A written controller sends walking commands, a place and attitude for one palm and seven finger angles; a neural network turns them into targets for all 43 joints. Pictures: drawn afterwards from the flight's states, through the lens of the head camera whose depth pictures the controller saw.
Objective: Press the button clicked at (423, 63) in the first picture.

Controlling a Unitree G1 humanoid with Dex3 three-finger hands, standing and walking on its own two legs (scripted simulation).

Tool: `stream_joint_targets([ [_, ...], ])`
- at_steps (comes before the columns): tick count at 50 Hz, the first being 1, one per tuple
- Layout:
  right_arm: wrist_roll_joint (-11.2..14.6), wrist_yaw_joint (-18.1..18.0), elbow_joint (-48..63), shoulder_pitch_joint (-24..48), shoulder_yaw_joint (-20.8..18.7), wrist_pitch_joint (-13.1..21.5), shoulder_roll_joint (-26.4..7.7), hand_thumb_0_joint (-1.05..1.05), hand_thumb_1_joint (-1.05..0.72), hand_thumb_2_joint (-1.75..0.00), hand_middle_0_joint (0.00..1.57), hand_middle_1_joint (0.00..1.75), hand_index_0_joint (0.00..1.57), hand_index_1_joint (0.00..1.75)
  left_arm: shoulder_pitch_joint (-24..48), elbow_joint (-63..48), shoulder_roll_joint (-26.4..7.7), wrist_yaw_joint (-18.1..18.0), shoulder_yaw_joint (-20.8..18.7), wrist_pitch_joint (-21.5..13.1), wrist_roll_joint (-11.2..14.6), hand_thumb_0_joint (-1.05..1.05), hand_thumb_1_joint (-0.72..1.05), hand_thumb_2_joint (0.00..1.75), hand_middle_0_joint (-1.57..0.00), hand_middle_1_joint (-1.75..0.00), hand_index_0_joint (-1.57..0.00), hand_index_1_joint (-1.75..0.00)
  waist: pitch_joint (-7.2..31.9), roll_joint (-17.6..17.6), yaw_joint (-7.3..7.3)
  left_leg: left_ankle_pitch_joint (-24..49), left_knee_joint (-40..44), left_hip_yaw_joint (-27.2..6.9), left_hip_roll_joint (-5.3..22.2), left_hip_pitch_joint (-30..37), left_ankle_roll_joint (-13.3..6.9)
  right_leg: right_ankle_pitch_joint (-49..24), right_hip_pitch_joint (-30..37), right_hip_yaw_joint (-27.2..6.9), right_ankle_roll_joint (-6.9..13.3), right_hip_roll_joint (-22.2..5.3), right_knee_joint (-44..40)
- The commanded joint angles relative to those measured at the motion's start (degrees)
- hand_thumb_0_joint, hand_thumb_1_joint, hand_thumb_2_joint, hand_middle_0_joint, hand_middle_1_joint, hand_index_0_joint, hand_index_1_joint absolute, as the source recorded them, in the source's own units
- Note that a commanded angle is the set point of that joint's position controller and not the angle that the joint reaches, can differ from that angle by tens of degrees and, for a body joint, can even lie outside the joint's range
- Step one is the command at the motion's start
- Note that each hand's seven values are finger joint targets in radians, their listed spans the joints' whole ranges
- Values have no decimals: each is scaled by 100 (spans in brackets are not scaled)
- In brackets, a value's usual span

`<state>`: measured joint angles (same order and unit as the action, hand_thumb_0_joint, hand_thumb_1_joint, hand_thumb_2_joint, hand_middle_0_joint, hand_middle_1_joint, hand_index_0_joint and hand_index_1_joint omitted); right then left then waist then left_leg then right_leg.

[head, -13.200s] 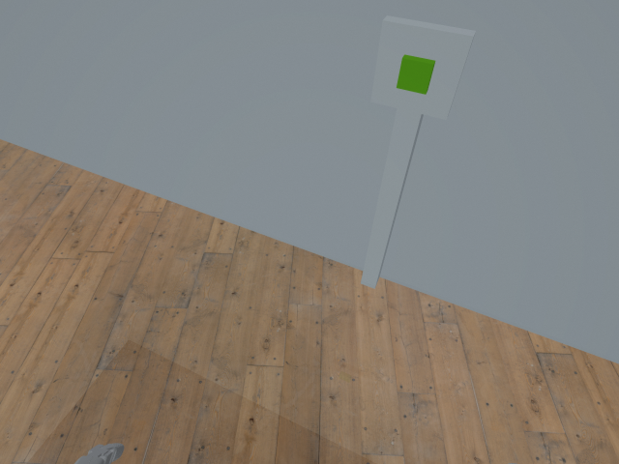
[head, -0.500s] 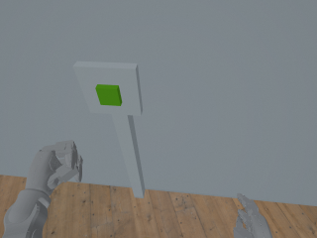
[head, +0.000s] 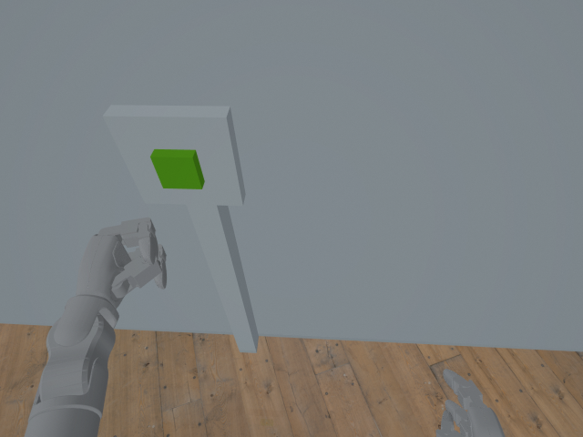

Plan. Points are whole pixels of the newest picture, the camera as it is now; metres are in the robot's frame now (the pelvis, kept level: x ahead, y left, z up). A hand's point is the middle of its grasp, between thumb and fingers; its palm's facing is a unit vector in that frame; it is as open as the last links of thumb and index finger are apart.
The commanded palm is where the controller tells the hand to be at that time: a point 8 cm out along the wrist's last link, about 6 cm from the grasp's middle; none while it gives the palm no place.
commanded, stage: aim a knuckle at the button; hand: left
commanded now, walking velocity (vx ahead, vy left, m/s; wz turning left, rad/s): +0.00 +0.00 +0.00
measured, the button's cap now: (179, 168) +0.48 +0.21 +0.11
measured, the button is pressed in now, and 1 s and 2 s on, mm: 0 0 0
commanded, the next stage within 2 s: press the button with the knuckle in 1.34 s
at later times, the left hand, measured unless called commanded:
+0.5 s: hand (187, 228) +0.37 +0.18 +0.09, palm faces +0.02 -1.00 -0.03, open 3.1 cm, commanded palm +0.35 +0.24 +0.09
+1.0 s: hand (186, 223) +0.39 +0.19 +0.08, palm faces +0.02 -1.00 -0.02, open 3.1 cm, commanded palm +0.36 +0.24 +0.09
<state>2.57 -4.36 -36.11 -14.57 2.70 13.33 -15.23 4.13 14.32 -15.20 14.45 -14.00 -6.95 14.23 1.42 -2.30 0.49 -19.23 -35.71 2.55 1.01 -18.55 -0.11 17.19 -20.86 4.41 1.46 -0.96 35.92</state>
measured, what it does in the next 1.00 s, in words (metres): stands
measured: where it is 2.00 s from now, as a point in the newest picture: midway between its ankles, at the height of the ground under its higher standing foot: outside the picture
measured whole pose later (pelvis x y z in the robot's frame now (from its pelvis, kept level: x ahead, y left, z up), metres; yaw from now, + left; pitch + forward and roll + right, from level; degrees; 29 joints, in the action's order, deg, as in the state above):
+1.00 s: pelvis +0.00 +0.01 -0.01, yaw -1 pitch +7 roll +0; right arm 2.4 -2.5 -36.1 -18.0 1.5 3.6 -15.3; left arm 23.6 39.3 -16.2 12.2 -15.8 -16.3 11.5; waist 2.6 -1.6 -2.3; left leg -20.5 -38.9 3.8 1.2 -25.2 -0.7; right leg 17.6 -27.9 3.0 1.1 -0.8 38.7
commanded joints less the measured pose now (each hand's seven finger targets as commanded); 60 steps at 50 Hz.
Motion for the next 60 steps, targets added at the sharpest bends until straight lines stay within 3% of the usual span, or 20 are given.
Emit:
stream_joint_targets([
  [1, -7, -42, 828, 418, -279, 284, -635, 0, -90, -90, 20, 30, 20, 30, 1770, -1043, -1016, -26, -356, -543, 57, 0, 90, 90, -130, -150, -130, -150, 1252, 214, -33, 1217, 435, -207, -115, 146, -88, -1345, 721, -293, -64, 41, -455],
  [4, 1, -47, 788, 369, -303, 225, -647, 0, -90, -90, 20, 30, 20, 30, 2019, -829, -1017, -37, -322, -620, 27, 0, 90, 90, -130, -150, -130, -150, 1299, 80, -59, 1144, 432, -213, -119, 180, -80, -1259, 627, -286, -51, 43, -433],
  [5, -13, -44, 768, 341, -297, 193, -671, 0, -90, -90, 20, 30, 20, 30, 2103, -701, -1077, -49, -340, -618, 11, 0, 90, 90, -130, -150, -130, -150, 1288, 278, -90, 1160, 403, -215, -112, 122, -98, -1291, 652, -301, -64, 49, -434],
  [7, -13, -26, 774, 320, -313, 148, -653, 0, -90, -90, 20, 30, 20, 30, 2146, -642, -1059, -61, -352, -655, -10, 0, 90, 90, -130, -150, -130, -150, 1431, 71, -40, 1309, 409, -199, -121, 167, -82, -1483, 725, -301, -44, 36, -376],
  [11, 2, -6, 713, 259, -303, 33, -666, 0, -90, -90, 20, 30, 20, 30, 2643, -275, -928, -120, -161, -708, -47, 0, 90, 90, -130, -150, -130, -150, 1268, 267, -181, 1174, 365, -205, -110, 63, -93, -1390, 521, -302, -63, 46, -384],
  [12, -3, -11, 687, 225, -323, 2, -688, 0, -90, -90, 20, 30, 20, 30, 2776, -159, -1116, -160, -325, -731, -58, 0, 90, 90, -130, -150, -130, -150, 1282, 309, -169, 1134, 361, -218, -102, 22, -88, -1347, 520, -310, -63, 46, -373],
  [18, -23, 45, 680, 88, -350, -144, -671, 0, -90, -90, 20, 30, 20, 30, 3168, 135, -1052, -263, -248, -920, -164, 0, 90, 90, -130, -150, -130, -150, 1699, 56, -154, 1486, 273, -214, -102, 173, -68, -1713, 582, -287, -23, 54, -213],
  [21, -40, 77, 674, 26, -355, -236, -691, 0, -90, -90, 20, 30, 20, 30, 3143, 485, -1056, -293, -285, -963, -177, 0, 90, 90, -130, -150, -130, -150, 1688, 404, -156, 1474, 255, -193, -95, -8, -87, -1824, 660, -314, -51, 55, -198],
  [22, -33, 78, 649, 1, -370, -278, -710, 0, -90, -90, 20, 30, 20, 30, 3193, 550, -1268, -314, -477, -988, -190, 0, 90, 90, -130, -150, -130, -150, 1681, 347, -136, 1469, 252, -180, -98, -44, -82, -1825, 661, -315, -42, 51, -190],
  [24, -30, 95, 663, 2, -350, -345, -678, 0, -90, -90, 20, 30, 20, 30, 3375, 659, -1102, -306, -310, -997, -221, 0, 90, 90, -130, -150, -130, -150, 1598, 119, -184, 1439, 240, -150, -114, -55, -79, -1848, 571, -328, -35, 44, -189],
  [26, -34, 87, 638, -53, -375, -414, -712, 0, -90, -90, 20, 30, 20, 30, 3545, 858, -1284, -331, -461, -1027, -231, 0, 90, 90, -130, -150, -130, -150, 1649, 451, -213, 1402, 210, -141, -106, -179, -103, -1854, 644, -355, -59, 46, -187],
  [31, -32, 83, 593, -155, -377, -518, -703, 0, -90, -90, 20, 30, 20, 30, 4098, 1072, -1311, -253, -416, -1228, -243, 0, 90, 90, -130, -150, -130, -150, 1751, 137, -282, 1380, 148, -140, -111, -163, -106, -1836, 550, -386, -32, 59, -143],
  [34, -26, 81, 592, -205, -383, -567, -724, 0, -90, -90, 20, 30, 20, 30, 4185, 1348, -1294, -176, -384, -1272, -236, 0, 90, 90, -130, -150, -130, -150, 1753, 97, -295, 1242, 134, -149, -115, -203, -101, -1679, 435, -370, -17, 70, -135],
  [37, -32, 77, 593, -269, -402, -633, -771, 0, -90, -90, 20, 30, 20, 30, 4038, 1659, -1485, -142, -599, -1263, -201, 0, 90, 90, -130, -150, -130, -150, 1827, 432, -262, 1140, 112, -137, -116, -378, -120, -1622, 524, -407, -48, 65, -145],
  [39, -24, 86, 651, -233, -400, -649, -746, 0, -90, -90, 20, 30, 20, 30, 4123, 1504, -1407, -111, -517, -1303, -203, 0, 90, 90, -130, -150, -130, -150, 1904, 101, -235, 1143, 119, -119, -127, -312, -114, -1595, 496, -411, -26, 66, -119],
  [42, -40, 124, 706, -271, -419, -652, -726, 0, -90, -90, 20, 30, 20, 30, 4049, 1205, -1279, -152, -420, -1378, -201, 0, 90, 90, -130, -150, -130, -150, 2101, 89, -209, 1435, 118, -168, -96, -120, -107, -1801, 521, -341, -9, 91, -44],
  [46, -34, 126, 710, -264, -409, -687, -751, 0, -90, -90, 20, 30, 20, 30, 3774, 1336, -1358, -219, -533, -1328, -187, 0, 90, 90, -130, -150, -130, -150, 1801, 410, -224, 1226, 167, -154, -81, -326, -123, -1643, 485, -348, -36, 102, -112],
  [48, -20, 115, 722, -199, -384, -697, -733, 0, -90, -90, 20, 30, 20, 30, 3973, 1297, -1276, -226, -432, -1300, -205, 0, 90, 90, -130, -150, -130, -150, 1613, 112, -260, 1031, 200, -138, -95, -339, -115, -1450, 331, -363, -26, 90, -151],
  [54, -38, 85, 690, -223, -397, -658, -722, 0, -90, -90, 20, 30, 20, 30, 4223, 1111, -1239, -270, -374, -1367, -209, 0, 90, 90, -130, -150, -130, -150, 1936, 187, -284, 1138, 155, -204, -70, -86, -109, -1463, 344, -328, -16, 111, -108],
  [60, -29, 102, 692, -221, -367, -677, -734, 0, -90, -90, 20, 30, 20, 30, 4182, 1377, -1092, -250, -212, -1278, -245, 0, 90, 90, -130, -150, -130, -150, 1740, 215, -300, 1128, 148, -240, -70, -175, -101, -1412, 221, -287, 7, 110, -81],
])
